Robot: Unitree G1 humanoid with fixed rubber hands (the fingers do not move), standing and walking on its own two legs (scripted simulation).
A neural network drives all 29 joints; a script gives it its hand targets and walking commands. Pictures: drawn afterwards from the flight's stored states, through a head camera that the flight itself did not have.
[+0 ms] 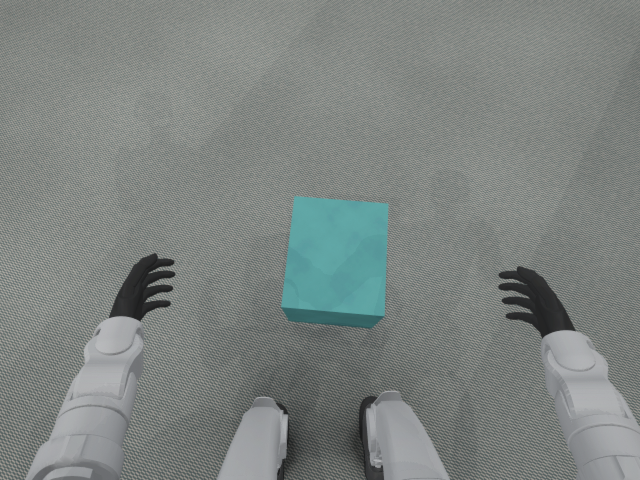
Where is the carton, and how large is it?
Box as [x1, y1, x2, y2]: [281, 196, 387, 328]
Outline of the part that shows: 294,196 281,307 289,320 370,328 384,315 387,204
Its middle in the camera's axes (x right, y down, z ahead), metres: +0.04 +0.06 +1.03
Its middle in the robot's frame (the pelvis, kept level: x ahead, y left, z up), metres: +0.52 -0.04 -0.59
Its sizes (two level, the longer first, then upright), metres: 0.278 0.234 0.240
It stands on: the floor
